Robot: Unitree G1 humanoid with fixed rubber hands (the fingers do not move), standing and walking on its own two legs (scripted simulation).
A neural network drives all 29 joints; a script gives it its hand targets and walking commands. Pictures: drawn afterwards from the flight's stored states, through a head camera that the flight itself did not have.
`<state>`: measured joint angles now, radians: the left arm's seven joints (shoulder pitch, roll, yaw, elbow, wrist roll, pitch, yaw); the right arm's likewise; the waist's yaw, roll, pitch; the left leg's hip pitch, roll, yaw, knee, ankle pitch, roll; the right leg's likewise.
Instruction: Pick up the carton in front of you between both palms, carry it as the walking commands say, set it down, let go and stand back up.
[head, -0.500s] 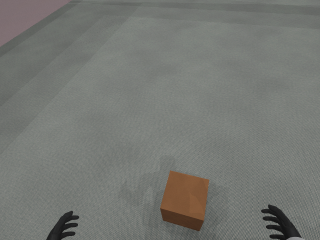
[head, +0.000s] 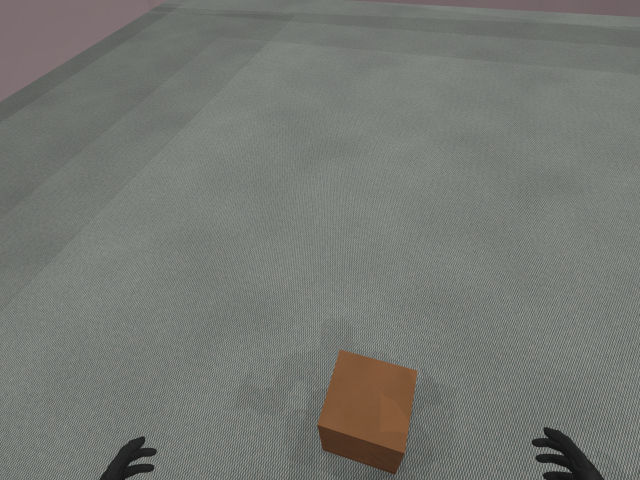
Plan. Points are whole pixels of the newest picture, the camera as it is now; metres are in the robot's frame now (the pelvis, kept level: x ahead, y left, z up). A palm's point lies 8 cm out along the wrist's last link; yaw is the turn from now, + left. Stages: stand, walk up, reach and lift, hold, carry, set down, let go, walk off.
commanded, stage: stand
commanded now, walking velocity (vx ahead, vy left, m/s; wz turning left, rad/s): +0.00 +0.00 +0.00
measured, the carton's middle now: (367, 412) +0.38 -0.06 -0.65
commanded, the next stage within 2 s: none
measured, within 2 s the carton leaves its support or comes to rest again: neither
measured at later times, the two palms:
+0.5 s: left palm out of the picture +0.07 +0.31 -0.09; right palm out of the picture +0.08 -0.30 -0.10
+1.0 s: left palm out of the picture +0.07 +0.32 -0.09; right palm out of the picture +0.07 -0.30 -0.10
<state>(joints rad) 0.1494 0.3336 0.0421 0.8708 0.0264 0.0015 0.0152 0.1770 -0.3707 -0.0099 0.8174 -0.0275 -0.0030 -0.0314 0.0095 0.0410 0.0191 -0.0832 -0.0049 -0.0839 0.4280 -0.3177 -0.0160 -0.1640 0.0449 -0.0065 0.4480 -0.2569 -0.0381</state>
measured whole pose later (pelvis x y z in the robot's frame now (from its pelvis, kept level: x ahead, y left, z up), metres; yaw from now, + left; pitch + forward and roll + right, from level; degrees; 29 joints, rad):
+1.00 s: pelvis -0.02 +0.01 +0.01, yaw +0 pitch -2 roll +0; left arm 0.10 0.38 0.02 1.05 0.01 -0.01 0.00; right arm 0.14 -0.40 0.00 1.00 -0.02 -0.02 -0.02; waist 0.01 0.02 0.03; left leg -0.06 -0.02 -0.07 0.34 -0.23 -0.01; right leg -0.14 0.03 0.01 0.36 -0.17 -0.02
